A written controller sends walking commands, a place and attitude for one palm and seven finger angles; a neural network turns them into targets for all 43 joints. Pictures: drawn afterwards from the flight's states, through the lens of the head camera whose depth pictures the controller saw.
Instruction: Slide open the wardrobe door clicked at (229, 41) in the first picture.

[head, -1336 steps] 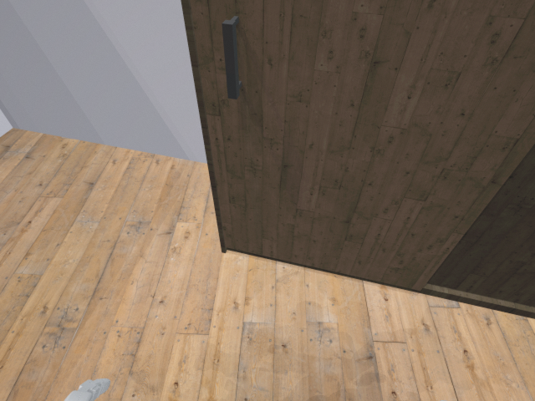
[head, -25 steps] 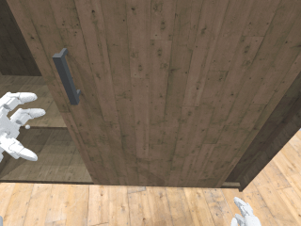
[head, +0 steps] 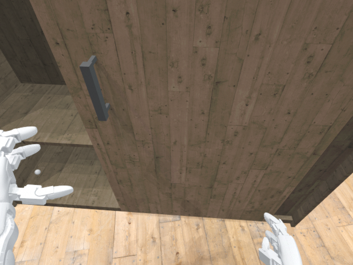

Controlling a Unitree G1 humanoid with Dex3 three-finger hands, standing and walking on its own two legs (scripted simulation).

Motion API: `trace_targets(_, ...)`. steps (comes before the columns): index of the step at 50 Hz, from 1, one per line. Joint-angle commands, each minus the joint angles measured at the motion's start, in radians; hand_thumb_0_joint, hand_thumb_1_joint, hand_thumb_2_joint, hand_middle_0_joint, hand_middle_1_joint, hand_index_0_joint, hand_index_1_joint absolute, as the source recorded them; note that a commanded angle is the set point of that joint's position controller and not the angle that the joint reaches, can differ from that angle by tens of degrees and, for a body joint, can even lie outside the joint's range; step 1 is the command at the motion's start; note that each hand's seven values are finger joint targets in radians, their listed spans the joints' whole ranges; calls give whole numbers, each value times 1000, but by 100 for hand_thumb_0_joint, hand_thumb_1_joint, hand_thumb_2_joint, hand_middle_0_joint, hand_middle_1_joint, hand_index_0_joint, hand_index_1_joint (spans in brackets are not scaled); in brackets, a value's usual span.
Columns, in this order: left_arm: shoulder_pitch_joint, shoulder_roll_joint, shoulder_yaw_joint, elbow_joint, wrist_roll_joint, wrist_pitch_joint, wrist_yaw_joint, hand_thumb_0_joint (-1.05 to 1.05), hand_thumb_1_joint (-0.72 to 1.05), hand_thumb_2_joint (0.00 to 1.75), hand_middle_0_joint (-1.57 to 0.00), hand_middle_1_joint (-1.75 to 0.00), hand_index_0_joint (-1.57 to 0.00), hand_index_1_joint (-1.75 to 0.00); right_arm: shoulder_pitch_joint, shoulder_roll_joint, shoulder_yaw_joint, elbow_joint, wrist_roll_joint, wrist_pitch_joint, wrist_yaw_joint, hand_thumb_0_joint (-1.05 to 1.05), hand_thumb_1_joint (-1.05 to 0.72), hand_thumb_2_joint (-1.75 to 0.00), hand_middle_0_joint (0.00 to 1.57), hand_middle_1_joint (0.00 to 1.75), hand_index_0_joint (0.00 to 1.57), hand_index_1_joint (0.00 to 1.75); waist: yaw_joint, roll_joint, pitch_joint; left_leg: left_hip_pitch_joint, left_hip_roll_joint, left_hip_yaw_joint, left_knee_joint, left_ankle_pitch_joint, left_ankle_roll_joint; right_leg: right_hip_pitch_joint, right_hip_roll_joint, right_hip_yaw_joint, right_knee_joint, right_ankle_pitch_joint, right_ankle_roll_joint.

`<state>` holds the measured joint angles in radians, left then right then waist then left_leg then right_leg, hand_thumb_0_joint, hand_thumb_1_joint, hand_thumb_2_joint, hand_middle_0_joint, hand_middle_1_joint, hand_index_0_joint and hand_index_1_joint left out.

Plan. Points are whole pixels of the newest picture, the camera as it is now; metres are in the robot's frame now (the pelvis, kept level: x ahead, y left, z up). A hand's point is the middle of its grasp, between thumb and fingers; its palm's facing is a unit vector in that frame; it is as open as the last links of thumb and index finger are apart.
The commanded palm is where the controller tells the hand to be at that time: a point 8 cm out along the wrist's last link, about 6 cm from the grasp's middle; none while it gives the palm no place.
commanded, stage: draw the hand back to the body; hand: left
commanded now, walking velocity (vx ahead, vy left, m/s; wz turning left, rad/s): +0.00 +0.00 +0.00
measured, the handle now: (98, 89) +0.49 +0.28 +0.14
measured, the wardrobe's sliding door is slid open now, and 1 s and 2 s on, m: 0.66 0.66 0.66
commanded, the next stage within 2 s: step back with the hand held close in 0.86 s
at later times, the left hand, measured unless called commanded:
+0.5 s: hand (54, 170) +0.22 +0.25 +0.16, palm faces +0.42 -0.82 -0.39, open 8.6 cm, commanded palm +0.17 +0.29 +0.18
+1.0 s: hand (58, 177) +0.21 +0.23 +0.16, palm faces +0.44 -0.81 -0.38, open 7.5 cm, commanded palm +0.17 +0.27 +0.18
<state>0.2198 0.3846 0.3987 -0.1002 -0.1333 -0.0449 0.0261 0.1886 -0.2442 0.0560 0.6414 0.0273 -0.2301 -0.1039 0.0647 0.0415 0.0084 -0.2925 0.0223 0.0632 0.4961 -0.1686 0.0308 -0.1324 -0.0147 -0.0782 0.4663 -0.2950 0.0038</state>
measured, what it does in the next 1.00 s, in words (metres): stands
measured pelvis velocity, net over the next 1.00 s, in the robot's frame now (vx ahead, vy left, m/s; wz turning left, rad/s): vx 0.02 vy -0.03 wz -0.01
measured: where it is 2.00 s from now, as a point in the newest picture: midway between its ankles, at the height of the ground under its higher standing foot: outside the picture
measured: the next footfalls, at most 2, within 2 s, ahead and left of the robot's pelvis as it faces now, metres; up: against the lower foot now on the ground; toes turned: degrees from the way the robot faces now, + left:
right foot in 1.50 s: -0.06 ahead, -0.09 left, +0.00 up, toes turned +3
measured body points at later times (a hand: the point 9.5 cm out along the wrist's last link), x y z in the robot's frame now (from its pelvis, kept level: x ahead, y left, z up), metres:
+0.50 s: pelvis +0.03 -0.01 +0.01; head +0.00 -0.03 +0.45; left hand +0.19 +0.29 +0.19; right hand +0.22 -0.24 -0.07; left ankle +0.06 +0.10 -0.74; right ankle -0.03 -0.12 -0.74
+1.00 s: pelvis +0.02 -0.03 +0.01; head +0.00 -0.05 +0.46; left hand +0.18 +0.27 +0.18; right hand +0.22 -0.25 -0.08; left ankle +0.06 +0.10 -0.74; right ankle -0.03 -0.12 -0.74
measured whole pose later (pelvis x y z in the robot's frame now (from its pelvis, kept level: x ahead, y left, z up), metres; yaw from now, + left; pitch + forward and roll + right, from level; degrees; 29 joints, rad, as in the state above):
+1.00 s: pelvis +0.02 -0.03 +0.01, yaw -1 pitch -5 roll +0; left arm 0.47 0.35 0.33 -0.38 -0.10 -0.06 0.09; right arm 0.18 -0.23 0.02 0.65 0.00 -0.08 -0.10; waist 0.08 0.06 0.02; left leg -0.14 0.04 0.06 0.39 -0.16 -0.01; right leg 0.02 0.01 -0.07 0.36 -0.29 -0.03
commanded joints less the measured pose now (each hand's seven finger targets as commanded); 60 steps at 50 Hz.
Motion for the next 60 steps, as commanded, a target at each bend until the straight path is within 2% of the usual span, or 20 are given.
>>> trace_targets(1, -124, 235, 94, -321, 32, -88, 93, 0, 7, 50, -23, -79, -23, -79, -101, -130, -63, -135, -11, -34, -4, 0, -90, -90, 20, 30, 20, 30, -8, 35, -151, 234, 17, -94, -133, -63, -2, -104, 14, 50, -112, 64, -28)
trace_targets(2, -108, 208, 71, -326, 35, -85, 97, 0, 10, 51, -23, -77, -23, -77, -105, -123, -65, -133, -12, -26, -4, 0, -90, -90, 20, 30, 20, 30, -12, 53, -137, 240, 19, -91, -138, -58, -3, -99, 12, 49, -113, 66, -27)
trace_targets(4, -93, 223, 91, -300, 42, -79, 104, 0, 17, 55, -22, -73, -22, -73, -109, -129, -65, -123, -14, -7, -6, 0, -90, -90, 20, 30, 20, 30, -7, 27, -102, 232, 16, -83, -148, -48, -1, -91, 15, 49, -136, 72, -26)
trace_targets(5, -92, 189, 61, -313, 43, -77, 104, 0, 21, 57, -22, -70, -22, -70, -112, -117, -65, -126, -12, 0, -4, 0, -90, -90, 20, 30, 20, 30, -14, 34, -83, 234, 17, -81, -149, -28, -2, -87, 13, 49, -133, 81, -27)
trace_targets(7, -59, 173, 52, -308, 46, -72, 103, 0, 28, 60, -22, -66, -22, -66, -118, -114, -63, -129, -14, 15, -2, 0, -90, -90, 20, 30, 20, 30, -9, 33, -69, 245, 15, -76, -153, -7, -3, -81, 14, 45, -138, 91, -26)
trace_targets(16, 76, 182, 61, -477, 54, -77, 100, 0, 61, 76, -21, -47, -21, -47, -135, -105, -67, -160, -26, 38, 18, 0, -90, -90, 20, 30, 20, 30, 14, 51, -116, 292, 11, -65, -140, 141, -6, -15, 15, 43, -141, 196, -27)
trace_targets(19, 137, 187, 77, -477, 48, -73, 97, 0, 72, 81, -21, -41, -21, -41, -138, -103, -70, -161, -26, 48, 19, 0, -90, -90, 20, 30, 20, 30, 15, 10, -76, 274, 10, -57, -139, 131, -3, -15, 16, 42, -159, 204, -24)
trace_targets(21, 145, 175, 69, -505, 46, -75, 94, 0, 79, 85, -20, -36, -20, -36, -139, -96, -69, -168, -25, 56, 20, 0, -90, -90, 20, 30, 20, 30, 12, 32, -64, 272, 7, -47, -133, 140, -4, -20, 13, 44, -156, 221, -21)
trace_targets(24, 192, 162, 64, -508, 43, -76, 87, 0, 90, 90, -20, -30, -20, -30, -137, -95, -73, -170, -25, 64, 20, 0, -90, -90, 20, 30, 20, 30, 13, 1, -60, 275, 7, -38, -123, 159, 1, -15, 14, 43, -163, 255, -18)
trace_targets(27, 181, 153, 57, -499, 42, -70, 86, 0, 90, 90, -20, -30, -20, -30, -132, -89, -72, -170, -24, 78, 18, 0, -90, -90, 20, 30, 20, 30, 6, 24, -55, 280, 3, -29, -118, 166, 1, -27, 10, 46, -158, 269, -13)
trace_targets(34, 161, 164, 59, -483, 37, -69, 86, 0, 90, 90, -20, -30, -20, -30, -145, -92, -75, -168, -27, 87, 6, 0, -90, -90, 20, 30, 20, 30, 10, -34, -43, 277, -4, -20, -113, 151, 13, -27, 4, 53, -182, 288, -4)
trace_targets(41, 154, 170, 63, -495, 37, -80, 88, 0, 90, 90, -20, -30, -20, -30, -153, -82, -74, -164, -29, 87, 1, 0, -90, -90, 20, 30, 20, 30, 14, -11, -63, 289, -11, -15, -111, 157, 16, -14, -5, 62, -185, 308, 1)
trace_targets(48, 160, 160, 58, -478, 33, -83, 85, 0, 90, 90, -20, -30, -20, -30, -158, -81, -75, -160, -27, 89, 0, 0, -90, -90, 20, 30, 20, 30, 13, -3, -37, 292, -10, -15, -121, 138, 13, -26, -2, 62, -199, 272, 3)
trace_targets(49, 97, 175, 58, -492, 35, -85, 85, 0, 90, 90, -20, -30, -20, -30, -162, -86, -75, -156, -28, 87, -1, 0, -90, -90, 20, 30, 20, 30, 8, -16, -37, 296, -12, -15, -122, 135, 15, -29, -1, 64, -210, 274, 3)
trace_targets(50, 6, 293, 165, -545, 50, -121, 96, 0, 90, 90, -20, -30, -20, -30, -169, -104, -74, -183, -26, 116, 7, 0, -90, -90, 20, 30, 20, 30, -22, -74, 35, 226, 14, -18, -34, 110, 31, -149, -60, 120, -261, 391, 54)
trace_targets(51, 90, 216, 106, -458, 52, -122, 87, 0, 90, 90, -20, -30, -20, -30, -163, -79, -71, -165, -30, 136, 7, 0, -90, -90, 20, 30, 20, 30, -29, -151, 24, 193, 7, -17, 3, 117, 30, -130, -87, 101, -237, 502, 70)
trace_targets(53, 152, 189, 83, -427, 62, -119, 82, 0, 90, 90, -20, -30, -20, -30, -158, -77, -71, -189, -27, 162, 14, 0, -90, -90, 20, 30, 20, 30, -23, -183, -21, 158, -2, -1, 24, 141, 30, -75, -101, 96, -190, 679, 95)
trace_targets(55, 198, 191, 93, -471, 64, -129, 84, 0, 90, 90, -20, -30, -20, -30, -147, -86, -80, -207, -23, 185, 14, 0, -90, -90, 20, 30, 20, 30, -26, -98, -116, 185, 4, 9, 5, 262, 33, -14, -92, 74, -121, 764, 95)
trace_targets(59, 271, 216, 116, -603, 56, -132, 95, 0, 90, 90, -20, -30, -20, -30, -139, -97, -86, -248, -17, 216, 12, 0, -90, -90, 20, 30, 20, 30, -27, 35, -200, 236, 36, -17, -22, 394, 34, -33, -55, 64, -85, 554, 71)
trace_targets(60, 299, 224, 127, -619, 53, -132, 98, 0, 90, 90, -20, -30, -20, -30, -138, -91, -84, -261, -16, 220, 12, 0, -90, -90, 20, 30, 20, 30, -28, 22, -204, 222, 42, -26, -22, 398, 32, -35, -49, 67, -81, 524, 64)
